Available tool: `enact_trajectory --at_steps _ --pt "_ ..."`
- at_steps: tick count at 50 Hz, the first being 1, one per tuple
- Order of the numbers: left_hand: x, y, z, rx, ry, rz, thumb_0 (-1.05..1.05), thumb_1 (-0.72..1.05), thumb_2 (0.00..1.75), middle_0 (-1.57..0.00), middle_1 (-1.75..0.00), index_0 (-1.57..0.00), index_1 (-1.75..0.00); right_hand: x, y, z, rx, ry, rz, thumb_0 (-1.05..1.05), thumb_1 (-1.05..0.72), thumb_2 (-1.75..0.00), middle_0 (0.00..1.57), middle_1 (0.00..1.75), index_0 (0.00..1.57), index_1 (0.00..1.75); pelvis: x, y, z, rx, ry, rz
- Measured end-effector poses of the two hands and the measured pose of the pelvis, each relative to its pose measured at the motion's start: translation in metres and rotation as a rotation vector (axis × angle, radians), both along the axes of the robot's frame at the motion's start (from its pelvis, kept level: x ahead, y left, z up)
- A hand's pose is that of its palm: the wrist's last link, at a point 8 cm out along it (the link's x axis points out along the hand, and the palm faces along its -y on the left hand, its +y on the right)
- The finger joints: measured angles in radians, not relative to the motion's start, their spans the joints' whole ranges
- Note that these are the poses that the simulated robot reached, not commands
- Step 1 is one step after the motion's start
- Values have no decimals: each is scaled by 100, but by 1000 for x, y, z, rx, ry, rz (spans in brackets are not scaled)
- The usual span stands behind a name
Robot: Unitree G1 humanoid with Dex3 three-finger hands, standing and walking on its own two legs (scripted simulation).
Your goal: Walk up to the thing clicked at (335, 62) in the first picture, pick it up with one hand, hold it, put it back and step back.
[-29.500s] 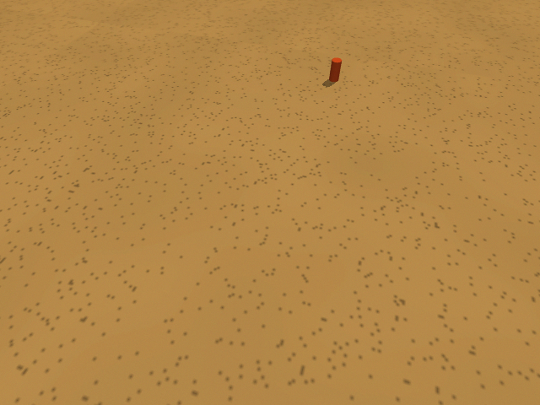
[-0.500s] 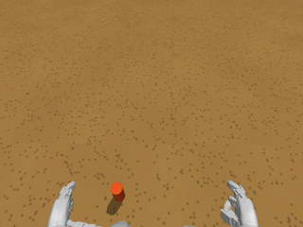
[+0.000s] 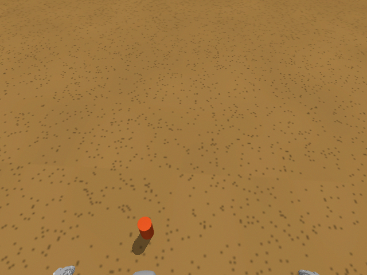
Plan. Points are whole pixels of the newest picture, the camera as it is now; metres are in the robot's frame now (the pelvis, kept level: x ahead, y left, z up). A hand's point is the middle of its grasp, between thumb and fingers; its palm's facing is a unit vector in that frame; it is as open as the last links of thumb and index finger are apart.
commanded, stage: stand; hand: left
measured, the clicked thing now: (146, 228) +0.41 +0.18 -0.68
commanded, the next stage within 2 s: step back in 1.84 s
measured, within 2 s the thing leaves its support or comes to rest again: neither
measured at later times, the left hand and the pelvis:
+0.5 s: hand out of the picture +0.04 +0.25 -0.13, palm faces +0.00 -0.94 -0.35, open 7.4 cm; pelvis -0.01 +0.00 +0.03, yaw +1 degrees
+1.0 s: hand out of the picture +0.05 +0.24 -0.13, palm faces -0.02 -0.94 -0.34, open 7.4 cm; pelvis -0.01 -0.01 +0.03, yaw +0 degrees
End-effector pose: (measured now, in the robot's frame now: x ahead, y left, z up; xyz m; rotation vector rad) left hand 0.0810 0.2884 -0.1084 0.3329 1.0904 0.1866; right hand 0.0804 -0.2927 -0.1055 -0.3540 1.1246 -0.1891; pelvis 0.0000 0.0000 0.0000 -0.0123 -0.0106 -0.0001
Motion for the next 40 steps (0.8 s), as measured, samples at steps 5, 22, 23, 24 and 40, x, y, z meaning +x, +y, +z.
enact_trajectory --at_steps 5,22,23,24,40 --pt "-27 6 0 -2 92 40 1 89 90 -20 -30 -20 -30 -14 6 1 17 64 -17 1 -91 -90 20 30 20 30 -1 3 9 -1 -19 4" --pt "-50 3 13 -5 170 77 1 91 90 -20 -30 -20 -30 -17 17 1 76 92 -25 0 -91 -90 20 30 20 30 -7 1 25 5 -63 10" --pt "-50 3 13 -4 167 77 1 91 90 -20 -30 -20 -30 -18 15 2 74 92 -27 0 -91 -90 20 30 20 30 -8 1 26 5 -63 10" --pt "-49 3 14 -3 166 77 1 91 90 -20 -30 -20 -30 -18 14 2 72 93 -29 0 -91 -90 20 30 20 30 -8 0 26 5 -64 10" --pt "-41 1 14 -9 166 65 0 91 90 -20 -30 -20 -30 -37 -3 7 42 138 -59 0 -91 -90 20 30 20 30 -10 -4 28 3 -57 7"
